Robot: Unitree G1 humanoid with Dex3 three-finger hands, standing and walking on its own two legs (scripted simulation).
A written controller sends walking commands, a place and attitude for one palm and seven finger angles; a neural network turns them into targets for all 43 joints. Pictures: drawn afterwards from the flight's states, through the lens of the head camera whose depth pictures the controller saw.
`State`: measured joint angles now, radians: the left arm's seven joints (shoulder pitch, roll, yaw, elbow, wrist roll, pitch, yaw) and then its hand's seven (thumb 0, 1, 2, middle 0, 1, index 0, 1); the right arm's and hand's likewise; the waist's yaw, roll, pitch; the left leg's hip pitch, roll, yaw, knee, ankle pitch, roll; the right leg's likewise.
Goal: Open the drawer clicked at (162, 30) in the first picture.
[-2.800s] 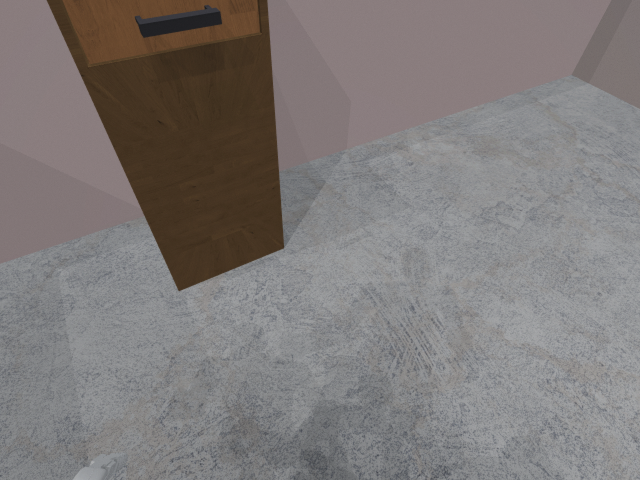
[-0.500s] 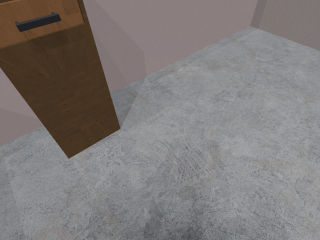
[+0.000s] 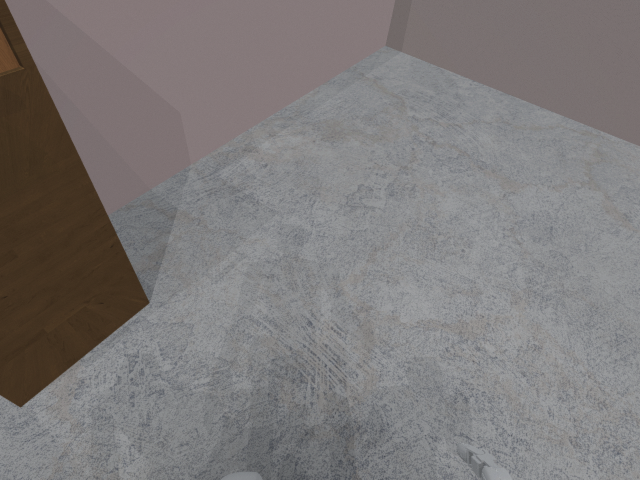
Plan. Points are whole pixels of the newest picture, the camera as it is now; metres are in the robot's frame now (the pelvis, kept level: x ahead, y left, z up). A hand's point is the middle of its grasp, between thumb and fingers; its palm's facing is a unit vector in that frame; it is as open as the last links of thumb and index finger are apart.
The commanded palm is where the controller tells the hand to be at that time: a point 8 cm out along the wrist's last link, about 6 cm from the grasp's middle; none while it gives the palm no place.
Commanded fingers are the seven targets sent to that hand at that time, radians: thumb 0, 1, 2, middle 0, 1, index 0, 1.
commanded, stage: walk to a spot facing it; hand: left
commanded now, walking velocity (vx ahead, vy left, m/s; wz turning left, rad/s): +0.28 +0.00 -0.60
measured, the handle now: out of the picture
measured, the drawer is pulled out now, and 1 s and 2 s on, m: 0.00 0.00 0.00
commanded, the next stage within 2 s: none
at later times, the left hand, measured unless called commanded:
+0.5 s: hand (257, 346) +0.34 +0.14 -0.17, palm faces -0.35 -0.93 -0.14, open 7.4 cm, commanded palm none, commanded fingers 0.00 0.90 0.90 -0.20 -0.30 -0.20 -0.30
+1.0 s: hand (221, 298) +0.43 +0.22 -0.17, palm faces -0.48 -0.86 -0.20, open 7.4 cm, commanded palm none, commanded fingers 0.00 0.90 0.90 -0.20 -0.30 -0.20 -0.30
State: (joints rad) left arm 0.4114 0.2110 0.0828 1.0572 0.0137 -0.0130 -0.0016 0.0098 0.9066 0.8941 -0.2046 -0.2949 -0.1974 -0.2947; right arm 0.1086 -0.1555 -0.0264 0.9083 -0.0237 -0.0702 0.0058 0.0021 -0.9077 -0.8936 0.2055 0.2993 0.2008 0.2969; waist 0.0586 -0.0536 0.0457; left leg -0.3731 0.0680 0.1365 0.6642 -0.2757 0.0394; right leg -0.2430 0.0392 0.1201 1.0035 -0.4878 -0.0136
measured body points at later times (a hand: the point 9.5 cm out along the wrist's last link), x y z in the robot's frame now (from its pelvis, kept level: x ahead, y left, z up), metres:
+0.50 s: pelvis +0.16 +0.02 -0.01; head +0.21 +0.01 +0.44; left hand +0.36 +0.19 -0.15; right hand +0.00 -0.17 -0.15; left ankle +0.05 +0.10 -0.72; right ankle +0.21 -0.09 -0.72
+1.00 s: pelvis +0.24 +0.08 +0.01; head +0.29 +0.10 +0.46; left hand +0.45 +0.27 -0.15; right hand +0.22 -0.19 -0.10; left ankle +0.31 +0.16 -0.72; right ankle +0.17 -0.05 -0.65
